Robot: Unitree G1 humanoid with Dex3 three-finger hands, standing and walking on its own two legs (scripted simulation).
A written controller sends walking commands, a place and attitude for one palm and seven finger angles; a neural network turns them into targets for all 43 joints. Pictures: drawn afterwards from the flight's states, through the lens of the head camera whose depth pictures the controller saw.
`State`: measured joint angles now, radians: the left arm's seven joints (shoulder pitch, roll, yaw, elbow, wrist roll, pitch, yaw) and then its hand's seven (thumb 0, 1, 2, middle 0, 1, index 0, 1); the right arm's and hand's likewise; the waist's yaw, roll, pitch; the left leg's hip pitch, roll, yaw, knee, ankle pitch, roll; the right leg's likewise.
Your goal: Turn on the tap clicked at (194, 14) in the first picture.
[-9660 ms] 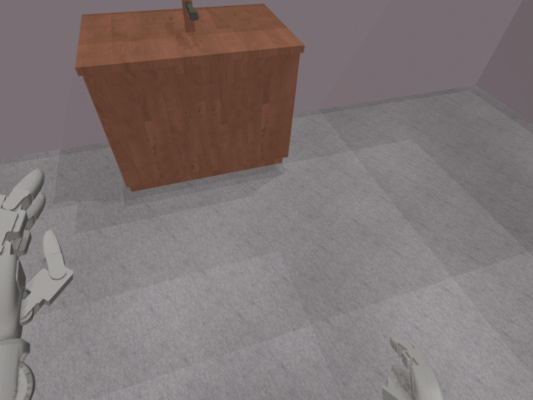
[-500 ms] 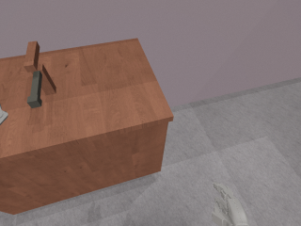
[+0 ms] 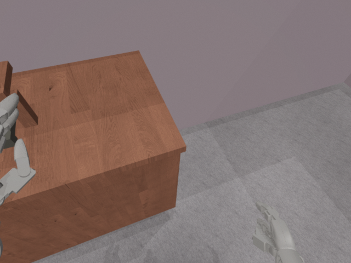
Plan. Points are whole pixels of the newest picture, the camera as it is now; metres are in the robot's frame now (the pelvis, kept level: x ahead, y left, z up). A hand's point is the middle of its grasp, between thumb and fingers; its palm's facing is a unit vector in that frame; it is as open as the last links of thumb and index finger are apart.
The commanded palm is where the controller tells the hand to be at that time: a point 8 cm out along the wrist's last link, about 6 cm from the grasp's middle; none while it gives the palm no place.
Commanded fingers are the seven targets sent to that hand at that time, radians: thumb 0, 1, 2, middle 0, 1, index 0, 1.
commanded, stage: come to a stop and stand still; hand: left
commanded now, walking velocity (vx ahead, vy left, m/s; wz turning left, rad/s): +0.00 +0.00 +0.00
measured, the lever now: (7, 140) +0.36 +0.42 +0.04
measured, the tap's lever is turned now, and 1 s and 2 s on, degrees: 0 0 0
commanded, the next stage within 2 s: look again from close up in 0.74 s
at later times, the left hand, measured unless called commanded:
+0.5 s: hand out of the picture +0.18 +0.29 +0.16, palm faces +0.39 -0.83 -0.40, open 7.4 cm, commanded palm +0.13 +0.31 +0.18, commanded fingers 0.00 0.90 0.90 -0.20 -0.30 -0.20 -0.30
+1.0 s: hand out of the picture +0.17 +0.28 +0.16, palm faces +0.39 -0.84 -0.38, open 7.4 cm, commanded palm +0.12 +0.31 +0.18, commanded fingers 0.00 0.90 0.90 -0.20 -0.30 -0.20 -0.30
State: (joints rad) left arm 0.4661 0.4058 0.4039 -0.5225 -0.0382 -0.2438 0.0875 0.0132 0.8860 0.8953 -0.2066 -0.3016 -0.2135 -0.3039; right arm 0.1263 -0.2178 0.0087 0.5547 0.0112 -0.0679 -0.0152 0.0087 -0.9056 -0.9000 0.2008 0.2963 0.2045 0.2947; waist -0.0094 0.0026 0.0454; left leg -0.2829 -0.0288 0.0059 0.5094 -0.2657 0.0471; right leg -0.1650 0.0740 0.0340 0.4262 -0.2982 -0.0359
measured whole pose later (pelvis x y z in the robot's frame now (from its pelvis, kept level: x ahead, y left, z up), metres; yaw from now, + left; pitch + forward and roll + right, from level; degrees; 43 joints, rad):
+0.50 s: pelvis -0.03 +0.03 +0.00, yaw +1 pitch +1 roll -2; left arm 0.45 0.37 0.36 -0.46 -0.04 -0.18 0.10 0.01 0.89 0.90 -0.21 -0.30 -0.21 -0.30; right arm 0.18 -0.20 0.03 0.57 0.01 -0.06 -0.03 0.01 -0.90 -0.90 0.20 0.30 0.21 0.30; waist 0.02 0.01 0.02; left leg -0.28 -0.06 0.01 0.47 -0.20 0.09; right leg -0.16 0.04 0.03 0.39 -0.24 0.01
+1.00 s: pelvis -0.03 +0.03 +0.00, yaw +1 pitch +0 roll -2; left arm 0.46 0.35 0.33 -0.45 -0.04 -0.18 0.10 0.01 0.89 0.90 -0.21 -0.30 -0.21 -0.30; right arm 0.19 -0.21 0.02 0.60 0.01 -0.09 -0.03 0.01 -0.90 -0.90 0.20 0.30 0.21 0.30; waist 0.02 0.01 0.01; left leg -0.27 -0.07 0.00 0.44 -0.18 0.08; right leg -0.15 0.03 0.02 0.37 -0.23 0.01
